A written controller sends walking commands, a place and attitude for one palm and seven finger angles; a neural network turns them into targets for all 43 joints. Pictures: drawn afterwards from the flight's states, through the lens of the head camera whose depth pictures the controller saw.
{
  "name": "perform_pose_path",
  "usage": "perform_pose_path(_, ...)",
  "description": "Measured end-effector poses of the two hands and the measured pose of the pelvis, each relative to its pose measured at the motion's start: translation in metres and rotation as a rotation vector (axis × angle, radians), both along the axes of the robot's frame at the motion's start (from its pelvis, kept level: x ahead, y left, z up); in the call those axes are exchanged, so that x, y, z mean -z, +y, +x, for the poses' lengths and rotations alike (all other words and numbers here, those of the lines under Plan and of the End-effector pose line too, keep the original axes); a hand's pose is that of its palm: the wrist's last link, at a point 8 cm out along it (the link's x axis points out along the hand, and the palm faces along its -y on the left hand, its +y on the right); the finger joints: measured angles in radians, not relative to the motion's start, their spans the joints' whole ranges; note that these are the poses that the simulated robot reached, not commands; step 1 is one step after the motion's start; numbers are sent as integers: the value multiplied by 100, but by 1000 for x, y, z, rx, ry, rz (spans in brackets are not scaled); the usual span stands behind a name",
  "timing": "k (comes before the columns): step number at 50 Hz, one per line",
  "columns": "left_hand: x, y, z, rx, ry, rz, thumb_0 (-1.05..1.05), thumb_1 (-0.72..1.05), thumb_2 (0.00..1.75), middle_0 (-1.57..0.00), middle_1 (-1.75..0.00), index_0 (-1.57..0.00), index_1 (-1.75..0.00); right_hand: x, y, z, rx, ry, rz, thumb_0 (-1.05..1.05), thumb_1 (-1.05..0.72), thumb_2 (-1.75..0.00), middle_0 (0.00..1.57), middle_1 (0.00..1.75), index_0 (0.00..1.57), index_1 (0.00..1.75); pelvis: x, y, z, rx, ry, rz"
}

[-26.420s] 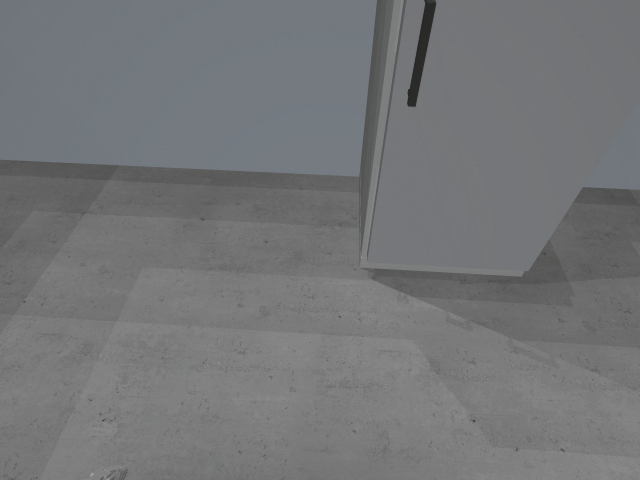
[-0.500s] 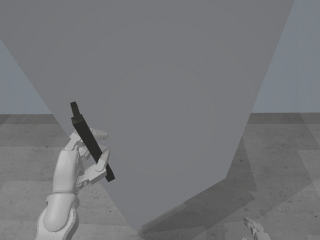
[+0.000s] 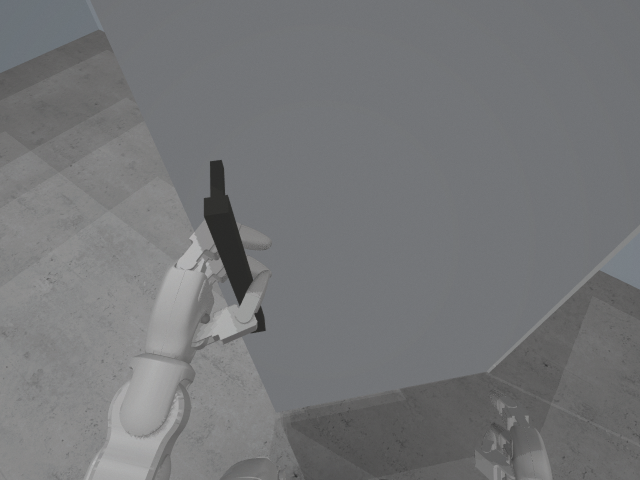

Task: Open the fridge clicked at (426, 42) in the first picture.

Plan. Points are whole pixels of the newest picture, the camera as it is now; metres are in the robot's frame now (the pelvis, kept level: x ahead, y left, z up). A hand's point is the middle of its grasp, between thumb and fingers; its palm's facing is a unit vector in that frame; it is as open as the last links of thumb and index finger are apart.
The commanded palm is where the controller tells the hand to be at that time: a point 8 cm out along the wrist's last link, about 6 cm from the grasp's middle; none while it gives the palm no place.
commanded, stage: walk backward, drawing the door open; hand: left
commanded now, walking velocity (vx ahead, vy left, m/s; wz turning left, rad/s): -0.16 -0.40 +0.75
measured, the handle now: (240, 261) +0.31 +0.09 +0.13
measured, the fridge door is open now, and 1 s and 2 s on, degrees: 47 76 73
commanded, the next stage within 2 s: stop walking and hold the door back in 0.74 s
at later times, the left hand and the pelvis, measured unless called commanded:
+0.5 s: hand (328, 457) +0.14 +0.00 +0.13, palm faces +0.46 -0.86 -0.23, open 6.3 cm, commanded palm +0.08 +0.04 +0.13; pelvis -0.06 -0.24 -0.01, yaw +24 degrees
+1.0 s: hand out of the picture +0.04 -0.09 +0.13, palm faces +0.84 -0.43 -0.35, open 6.3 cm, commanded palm +0.00 -0.05 +0.13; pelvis -0.02 -0.46 +0.01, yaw +40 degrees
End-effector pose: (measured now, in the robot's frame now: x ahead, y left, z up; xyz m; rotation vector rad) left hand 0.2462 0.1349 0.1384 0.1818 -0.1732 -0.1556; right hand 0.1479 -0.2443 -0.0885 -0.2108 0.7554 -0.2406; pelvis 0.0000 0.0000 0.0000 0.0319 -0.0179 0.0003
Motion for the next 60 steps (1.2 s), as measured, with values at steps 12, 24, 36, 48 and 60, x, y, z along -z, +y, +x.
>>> perform_pose_path(12,-2,-40,-73,-336,-5,28,-2,64,80,-45,-140,-30,-138,-2,-58,17,-310,-9,78,1,-91,-90,20,30,21,30,-2,-127,-46,-194,-33,-67)
perform_pose_path(24,-3,-93,-148,-615,-1,45,-1,66,79,-44,-139,-28,-140,0,-152,28,-412,18,10,1,-91,-90,20,30,20,30,2,-235,-59,-402,-14,-18)
perform_pose_path(36,-7,-152,-208,-890,43,75,-1,67,80,-45,-139,-29,-137,-7,-219,36,-627,120,18,1,-91,-90,20,30,21,30,-15,-346,-44,-549,-40,-85)
perform_pose_path(48,-9,-217,-254,-1217,78,156,-5,63,82,-45,-138,-29,-135,6,-294,116,-723,51,8,1,-91,-90,20,30,20,30,-6,-444,-17,-681,-27,8)
perform_pose_path(60,-14,-220,-253,-1257,25,59,-1,63,83,-45,-140,-43,-139,-34,-323,121,-863,-33,-49,1,-91,-90,20,30,20,30,-17,-504,-45,-763,2,31)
